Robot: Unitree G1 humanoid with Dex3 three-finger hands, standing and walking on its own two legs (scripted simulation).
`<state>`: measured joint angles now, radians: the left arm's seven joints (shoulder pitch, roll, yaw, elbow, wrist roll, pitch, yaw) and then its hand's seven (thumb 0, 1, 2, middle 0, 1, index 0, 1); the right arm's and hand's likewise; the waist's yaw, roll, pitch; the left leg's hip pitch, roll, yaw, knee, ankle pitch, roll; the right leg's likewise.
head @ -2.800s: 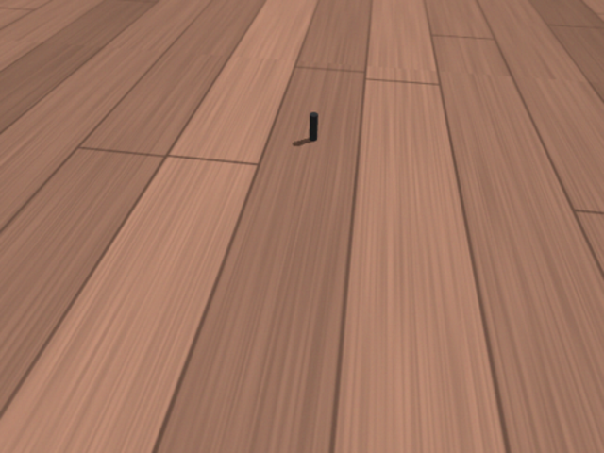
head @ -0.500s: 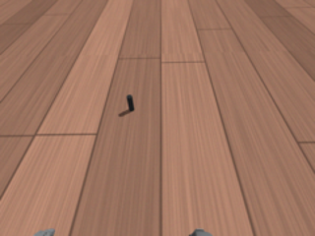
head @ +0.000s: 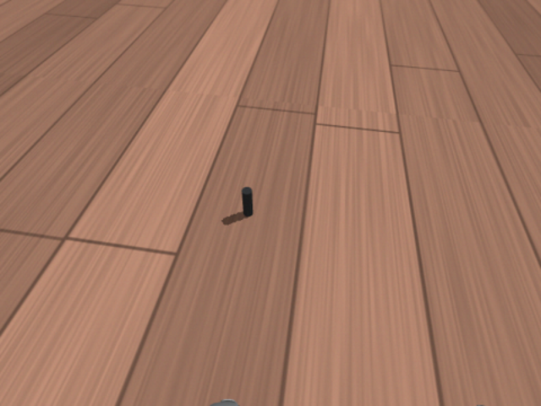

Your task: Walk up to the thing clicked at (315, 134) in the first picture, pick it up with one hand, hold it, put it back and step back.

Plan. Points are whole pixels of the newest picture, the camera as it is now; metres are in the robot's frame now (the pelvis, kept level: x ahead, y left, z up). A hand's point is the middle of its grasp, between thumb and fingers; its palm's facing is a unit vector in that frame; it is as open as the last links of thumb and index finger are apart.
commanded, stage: walk up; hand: left
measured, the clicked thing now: (247, 202) +1.06 +0.21 -0.68
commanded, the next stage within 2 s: none
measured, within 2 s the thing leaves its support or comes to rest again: neither
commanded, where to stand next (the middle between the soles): +0.70 +0.02 m, yaw -3 degrees
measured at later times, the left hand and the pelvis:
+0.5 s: hand (159, 291) +0.34 +0.26 -0.12, palm faces -0.11 -0.90 -0.41, open 7.4 cm; pelvis +0.22 -0.01 -0.01, yaw -3 degrees
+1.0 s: hand (149, 259) +0.42 +0.31 -0.15, palm faces -0.03 -0.93 -0.38, open 7.4 cm; pelvis +0.39 +0.03 +0.00, yaw -1 degrees
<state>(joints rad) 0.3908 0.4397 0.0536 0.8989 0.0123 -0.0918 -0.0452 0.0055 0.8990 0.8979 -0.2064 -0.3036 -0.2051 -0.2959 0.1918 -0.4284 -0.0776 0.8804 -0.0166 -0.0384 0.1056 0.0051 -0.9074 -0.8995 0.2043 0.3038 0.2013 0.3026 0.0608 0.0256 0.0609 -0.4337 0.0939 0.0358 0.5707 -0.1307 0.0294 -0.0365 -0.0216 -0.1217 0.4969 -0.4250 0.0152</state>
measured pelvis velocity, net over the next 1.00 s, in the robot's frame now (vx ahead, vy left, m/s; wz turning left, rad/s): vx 0.39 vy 0.03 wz -0.02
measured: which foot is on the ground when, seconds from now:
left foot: down 0.00-0.50, up 0.52-0.94, down 0.96-1.00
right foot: down 0.00-0.04, up 0.06-0.46, down 0.48-1.00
